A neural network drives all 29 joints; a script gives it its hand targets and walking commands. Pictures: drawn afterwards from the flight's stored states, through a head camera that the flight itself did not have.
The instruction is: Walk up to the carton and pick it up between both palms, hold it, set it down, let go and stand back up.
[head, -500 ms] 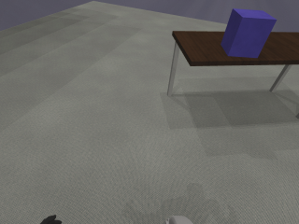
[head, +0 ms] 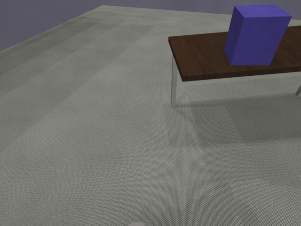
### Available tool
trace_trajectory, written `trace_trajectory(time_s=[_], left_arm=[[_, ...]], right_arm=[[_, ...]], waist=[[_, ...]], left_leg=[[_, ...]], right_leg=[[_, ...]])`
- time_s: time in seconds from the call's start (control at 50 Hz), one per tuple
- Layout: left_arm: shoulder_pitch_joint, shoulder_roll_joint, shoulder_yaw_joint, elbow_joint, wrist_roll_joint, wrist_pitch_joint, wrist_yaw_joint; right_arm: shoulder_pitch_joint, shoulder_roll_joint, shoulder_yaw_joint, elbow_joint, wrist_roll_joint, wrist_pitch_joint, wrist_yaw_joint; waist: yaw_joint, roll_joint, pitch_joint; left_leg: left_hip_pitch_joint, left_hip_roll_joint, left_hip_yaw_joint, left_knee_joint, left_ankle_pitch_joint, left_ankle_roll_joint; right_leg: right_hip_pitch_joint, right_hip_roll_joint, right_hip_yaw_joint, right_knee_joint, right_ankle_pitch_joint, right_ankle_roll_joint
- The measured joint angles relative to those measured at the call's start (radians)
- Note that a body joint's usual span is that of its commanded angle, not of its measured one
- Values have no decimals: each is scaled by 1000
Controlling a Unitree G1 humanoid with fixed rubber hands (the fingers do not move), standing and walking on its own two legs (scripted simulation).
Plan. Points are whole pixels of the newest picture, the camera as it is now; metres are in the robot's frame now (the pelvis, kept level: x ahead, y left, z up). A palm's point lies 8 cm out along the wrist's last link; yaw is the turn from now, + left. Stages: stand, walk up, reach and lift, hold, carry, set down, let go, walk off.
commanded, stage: walk up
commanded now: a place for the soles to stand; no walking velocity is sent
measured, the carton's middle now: (252, 35) +1.10 -0.44 +0.05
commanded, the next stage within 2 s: none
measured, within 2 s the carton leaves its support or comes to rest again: neither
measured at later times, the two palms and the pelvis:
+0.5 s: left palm (113, 158) +0.36 +0.20 -0.06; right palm out of the picture +0.22 -0.46 -0.03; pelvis +0.19 -0.12 +0.00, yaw +0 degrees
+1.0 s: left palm (151, 155) +0.41 +0.07 -0.11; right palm out of the picture +0.50 -0.57 -0.05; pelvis +0.37 -0.26 -0.01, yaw +3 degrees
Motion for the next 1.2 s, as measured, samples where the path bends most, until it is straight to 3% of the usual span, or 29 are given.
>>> trace_trajectory(time_s=[0.06, 0.1, 0.14, 0.16, 0.24, 0.32, 0.4, 0.5, 0.56, 0.6, 0.62, 0.66, 0.74, 0.82, 0.86, 0.88, 0.9, 0.92, 0.98, 1.06, 1.12, 1.2], left_arm=[[25, 9, 8, 10, 9, 3, 1], [31, 18, 10, 11, 15, 10, -5], [37, 19, 10, 11, 20, 14, -11], [33, 13, 12, 18, 24, 18, -13], [-10, 4, 8, 6, 36, 62, -23], [-57, 25, 23, -29, 41, 66, -31], [-116, 47, 44, -71, 36, 73, -47], [-145, 56, 58, -102, 16, 74, -73], [-132, 61, 60, -102, 6, 65, -80], [-124, 47, 56, -95, 2, 45, -71], [-119, 41, 47, -94, 5, 34, -63], [-98, 25, 26, -90, -3, 23, -48], [-30, -7, -9, -62, -9, 27, -24], [20, 5, -1, -34, 6, 35, -12], [25, 20, 8, -26, 11, 42, -8], [28, 27, 14, -25, 11, 44, -7], [25, 29, 20, -20, 15, 48, -6], [17, 27, 26, -13, 18, 58, -4], [-1, 37, 35, -6, 29, 89, -7], [-22, 45, 44, -17, 38, 92, -19], [-53, 45, 51, -40, 39, 89, -32], [-104, 46, 60, -75, 25, 79, -50]], right_arm=[[-19, 21, 9, -11, -5, -13, 6], [-23, 29, 13, -19, -6, -29, 7], [-19, 16, 12, -36, -12, -46, -1], [-23, 7, 6, -40, -19, -48, -9], [-10, 5, -9, -52, -39, -25, -52], [38, 16, -2, -50, -44, -39, -59], [104, 7, 2, -59, -49, -59, -50], [150, -28, -10, -74, -53, -54, -44], [157, -53, -16, -78, -47, -42, -40], [148, -82, -28, -68, -43, -29, -36], [134, -89, -35, -55, -34, -18, -36], [101, -84, -42, -35, -11, 10, -43], [42, -62, -31, -25, 10, 9, -40], [-5, -20, -5, -34, 6, -11, -29], [-18, -2, 6, -44, 4, -28, -24], [-20, 0, 11, -53, -1, -40, -23], [-22, 1, 13, -61, -10, -49, -27], [-23, 2, 13, -67, -21, -49, -34], [-12, 26, 17, -63, -33, -36, -57], [40, 27, 16, -57, -38, -41, -64], [80, 2, 4, -66, -38, -50, -64], [120, -36, -12, -84, -42, -47, -59]], waist=[[12, -32, 11], [15, -65, 20], [10, -95, 24], [0, -113, 32], [-43, -177, 56], [-70, -210, 63], [-99, -205, 63], [-118, -173, 35], [-114, -149, 3], [-101, -88, 2], [-96, -62, 8], [-73, -44, 12], [-32, -10, 13], [1, -28, 16], [13, -53, 24], [16, -68, 27], [16, -84, 34], [14, -100, 43], [-5, -163, 64], [-38, -201, 60], [-68, -195, 61], [-93, -178, 65]], left_leg=[[-26, 1, 37, -168, 33, -1], [-14, 3, 75, -314, 128, 0], [6, -5, 94, -398, 272, 20], [-3, -13, 101, -364, 286, 31], [28, -30, 113, -310, 181, 31], [110, 4, 108, -347, 152, -2], [174, 50, 72, -373, 123, -25], [231, 116, 34, -373, 56, -58], [261, 163, 17, -346, -8, -74], [250, 217, -32, -253, -64, -34], [221, 209, -83, -155, -98, -18], [152, 128, -138, 47, -132, -9], [43, 31, -63, 160, -97, 7], [0, -3, 42, -24, -105, 22], [22, -8, 86, -208, -5, 26], [36, -11, 92, -285, 116, 26], [32, -12, 96, -287, 208, 27], [26, -13, 98, -263, 201, 27], [64, -15, 95, -276, 128, 6], [130, 29, 78, -337, 121, -34], [161, 71, 47, -350, 103, -54], [187, 130, 10, -336, 62, -88]], right_leg=[[64, 12, -22, -48, -23, -9], [89, 10, -35, -50, -53, -12], [74, -1, -35, 30, -112, -11], [41, -11, -17, 123, -125, -3], [-146, 1, 115, 493, -110, 32], [-302, -18, 161, 603, -72, 47], [-388, -77, 192, 528, 10, 53], [-362, -143, 198, 250, 134, 38], [-267, -144, 165, 98, 135, 15], [-225, -99, 124, 100, 114, 58], [-224, -81, 103, 146, 84, 78], [-211, -71, 87, 199, 28, 82], [-116, -52, 51, 154, -8, 54], [-49, -44, 21, 102, -32, 29], [-38, -41, 9, 101, -52, 24], [-47, -41, 11, 126, -71, 19], [-68, -40, 24, 181, -87, 14], [-101, -28, 56, 261, -109, 18], [-198, 2, 135, 470, -81, 33], [-303, -8, 163, 562, -44, 52], [-349, -51, 180, 525, -10, 58], [-340, -115, 188, 305, 31, 50]])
